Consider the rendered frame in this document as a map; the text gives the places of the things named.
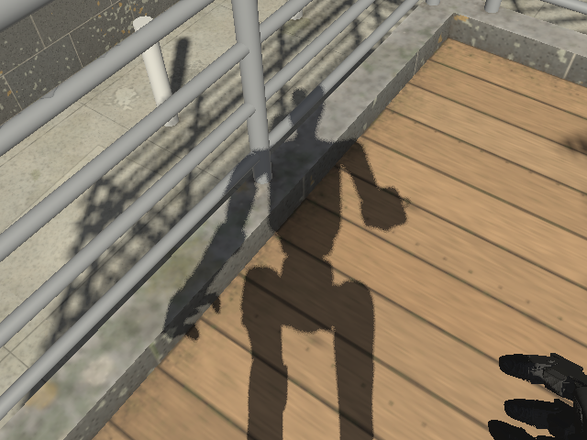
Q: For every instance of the right robot hand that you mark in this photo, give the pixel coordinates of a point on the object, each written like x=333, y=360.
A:
x=560, y=376

